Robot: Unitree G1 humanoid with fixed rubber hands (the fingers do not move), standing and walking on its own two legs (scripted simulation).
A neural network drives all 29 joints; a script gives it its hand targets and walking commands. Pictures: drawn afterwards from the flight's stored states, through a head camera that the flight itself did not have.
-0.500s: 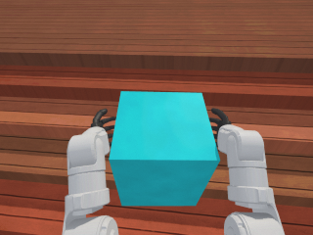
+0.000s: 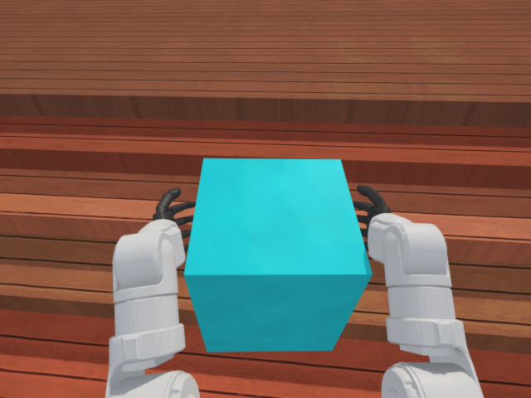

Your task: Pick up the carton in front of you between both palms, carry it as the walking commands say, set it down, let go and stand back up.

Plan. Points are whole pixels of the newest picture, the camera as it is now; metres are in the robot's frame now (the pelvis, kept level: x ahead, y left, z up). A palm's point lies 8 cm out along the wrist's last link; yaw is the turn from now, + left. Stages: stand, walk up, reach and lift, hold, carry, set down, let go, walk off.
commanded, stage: carry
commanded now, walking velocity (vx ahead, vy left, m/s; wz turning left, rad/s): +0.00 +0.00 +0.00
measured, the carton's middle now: (271, 259) +0.33 +0.00 +0.05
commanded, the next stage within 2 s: none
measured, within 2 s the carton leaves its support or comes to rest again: neither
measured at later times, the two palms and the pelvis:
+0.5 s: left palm (174, 240) +0.32 +0.14 +0.12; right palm (383, 234) +0.32 -0.16 +0.11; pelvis +0.00 -0.01 +0.00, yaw +0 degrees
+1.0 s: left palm (171, 235) +0.33 +0.14 +0.12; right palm (379, 233) +0.32 -0.15 +0.11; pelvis +0.00 +0.00 +0.00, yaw +0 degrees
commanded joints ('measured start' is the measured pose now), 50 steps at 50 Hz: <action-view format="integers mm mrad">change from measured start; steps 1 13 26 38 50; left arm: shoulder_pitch -615 -576 -633 -582 -593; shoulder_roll -856 -868 -866 -856 -856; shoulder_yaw -570 -582 -624 -600 -614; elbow -31 -16 -62 -51 -37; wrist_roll -274 -274 -288 -262 -278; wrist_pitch -4 -16 -27 -25 -26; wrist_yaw -98 -97 -84 -91 -89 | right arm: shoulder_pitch -627 -666 -586 -615 -607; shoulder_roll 904 912 890 888 893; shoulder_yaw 585 617 588 615 593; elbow -71 -114 -82 -116 -83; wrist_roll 305 305 276 285 295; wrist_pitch -6 -21 -33 -24 -23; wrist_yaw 106 105 109 108 110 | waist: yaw -12 -2 -7 8 -1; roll -25 -33 -2 -28 52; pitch -355 -346 -302 -311 -357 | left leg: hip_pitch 205 167 141 163 232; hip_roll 165 157 148 158 184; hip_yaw -167 -153 -141 -145 -176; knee -47 -44 -57 -62 -73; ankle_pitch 333 238 151 215 374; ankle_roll -1 18 -14 3 -25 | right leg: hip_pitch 75 76 51 35 48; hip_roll -83 -106 -103 -102 -88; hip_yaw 75 93 87 81 81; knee -45 -77 -111 -85 -43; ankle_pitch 217 245 209 194 216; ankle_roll -39 -60 -51 -57 -54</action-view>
